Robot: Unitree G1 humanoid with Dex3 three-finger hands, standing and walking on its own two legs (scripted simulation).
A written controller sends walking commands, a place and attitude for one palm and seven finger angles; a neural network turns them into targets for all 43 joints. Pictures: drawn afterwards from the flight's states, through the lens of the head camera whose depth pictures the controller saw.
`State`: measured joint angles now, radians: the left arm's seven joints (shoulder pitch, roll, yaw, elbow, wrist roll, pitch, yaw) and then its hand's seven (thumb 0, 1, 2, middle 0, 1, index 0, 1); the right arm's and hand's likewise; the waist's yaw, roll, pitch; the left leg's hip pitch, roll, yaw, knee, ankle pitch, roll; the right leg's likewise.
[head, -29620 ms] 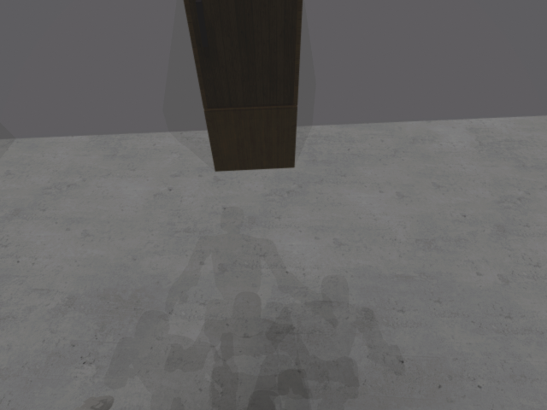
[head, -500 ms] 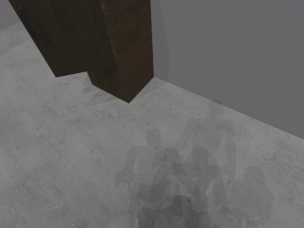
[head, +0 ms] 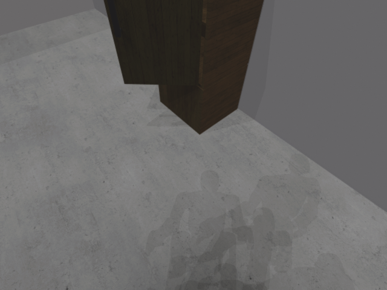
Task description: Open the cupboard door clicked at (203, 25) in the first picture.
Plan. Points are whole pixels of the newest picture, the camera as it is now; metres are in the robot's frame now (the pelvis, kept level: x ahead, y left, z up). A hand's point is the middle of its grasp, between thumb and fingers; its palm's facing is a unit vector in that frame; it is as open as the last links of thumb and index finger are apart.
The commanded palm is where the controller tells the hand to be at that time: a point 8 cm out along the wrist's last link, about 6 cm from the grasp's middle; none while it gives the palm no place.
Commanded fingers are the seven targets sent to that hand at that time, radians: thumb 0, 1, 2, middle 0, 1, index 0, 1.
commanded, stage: take the last steps up to it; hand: left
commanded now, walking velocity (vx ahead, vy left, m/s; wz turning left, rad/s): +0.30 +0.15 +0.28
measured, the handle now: (115, 15) +1.08 +0.42 +0.02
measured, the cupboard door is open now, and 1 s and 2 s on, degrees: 48 48 48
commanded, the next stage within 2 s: come to a stop and stand still in 1.54 s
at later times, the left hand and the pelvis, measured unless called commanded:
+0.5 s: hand out of the picture -0.02 +0.18 -0.18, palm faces +0.26 -0.95 -0.16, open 7.4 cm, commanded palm none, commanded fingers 0.00 0.90 0.90 -0.20 -0.30 -0.20 -0.30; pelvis +0.10 +0.05 -0.01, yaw +10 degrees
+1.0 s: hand (104, 191) +0.37 +0.29 -0.15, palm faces +0.06 -0.98 -0.21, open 7.4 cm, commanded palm none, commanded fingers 0.00 0.90 0.90 -0.20 -0.30 -0.20 -0.30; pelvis +0.26 +0.10 +0.00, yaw +4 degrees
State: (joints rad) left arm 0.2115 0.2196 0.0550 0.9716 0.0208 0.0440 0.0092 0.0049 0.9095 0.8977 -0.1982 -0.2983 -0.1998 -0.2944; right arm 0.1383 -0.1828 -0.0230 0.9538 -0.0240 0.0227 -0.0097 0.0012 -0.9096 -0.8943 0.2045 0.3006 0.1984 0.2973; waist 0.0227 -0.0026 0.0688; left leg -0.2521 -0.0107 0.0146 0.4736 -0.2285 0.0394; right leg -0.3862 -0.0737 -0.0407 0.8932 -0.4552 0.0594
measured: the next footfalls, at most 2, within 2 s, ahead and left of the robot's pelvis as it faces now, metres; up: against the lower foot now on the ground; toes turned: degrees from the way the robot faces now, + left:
right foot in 0.10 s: +0.03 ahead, -0.13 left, +0.00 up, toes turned -3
left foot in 0.52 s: +0.22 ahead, +0.20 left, +0.00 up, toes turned +17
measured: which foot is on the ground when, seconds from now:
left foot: down 0.00-0.10, up 0.12-0.50, down 0.52-1.00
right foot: up 0.00-0.08, down 0.10-0.52, up 0.54-1.00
